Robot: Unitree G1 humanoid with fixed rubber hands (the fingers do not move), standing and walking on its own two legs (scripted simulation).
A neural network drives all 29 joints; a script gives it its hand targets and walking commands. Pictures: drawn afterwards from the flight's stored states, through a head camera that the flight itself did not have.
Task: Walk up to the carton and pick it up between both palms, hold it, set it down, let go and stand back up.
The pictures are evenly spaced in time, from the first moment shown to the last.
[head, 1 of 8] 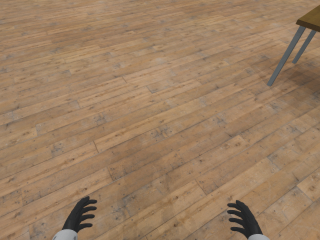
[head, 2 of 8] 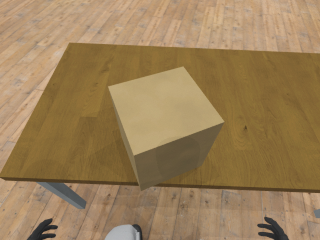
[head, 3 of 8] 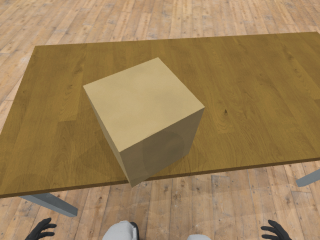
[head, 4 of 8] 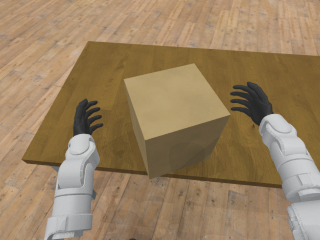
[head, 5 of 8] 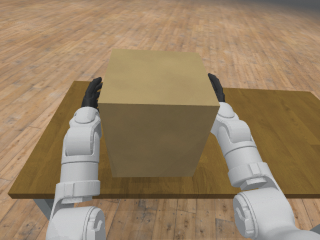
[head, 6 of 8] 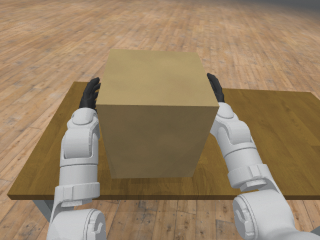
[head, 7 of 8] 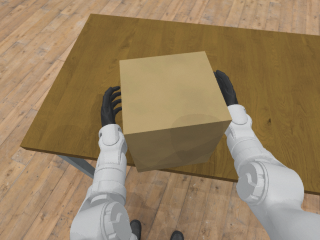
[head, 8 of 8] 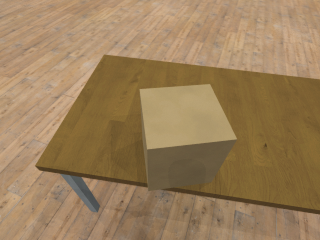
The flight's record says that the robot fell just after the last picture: no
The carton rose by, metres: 0.19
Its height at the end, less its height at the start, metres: +0.00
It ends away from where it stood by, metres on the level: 0.03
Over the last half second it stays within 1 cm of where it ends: yes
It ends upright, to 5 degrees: yes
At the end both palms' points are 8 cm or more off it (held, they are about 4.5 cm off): yes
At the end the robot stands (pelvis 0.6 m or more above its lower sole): yes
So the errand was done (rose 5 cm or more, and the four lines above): yes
